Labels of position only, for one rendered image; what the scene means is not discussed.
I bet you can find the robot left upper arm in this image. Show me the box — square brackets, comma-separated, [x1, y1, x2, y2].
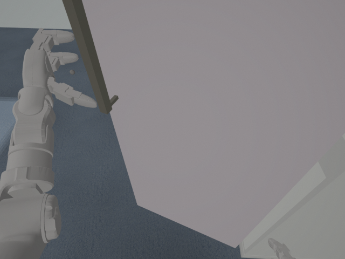
[0, 193, 61, 259]

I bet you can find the robot right hand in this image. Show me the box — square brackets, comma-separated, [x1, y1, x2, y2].
[268, 238, 295, 259]

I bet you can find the fridge door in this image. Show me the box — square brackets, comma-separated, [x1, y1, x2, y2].
[82, 0, 345, 248]

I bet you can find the robot left hand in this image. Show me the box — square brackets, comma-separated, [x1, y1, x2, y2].
[22, 28, 97, 108]

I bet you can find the left robot forearm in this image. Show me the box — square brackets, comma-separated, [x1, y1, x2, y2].
[0, 86, 56, 201]

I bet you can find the handle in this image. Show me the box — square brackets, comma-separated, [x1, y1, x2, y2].
[62, 0, 118, 114]

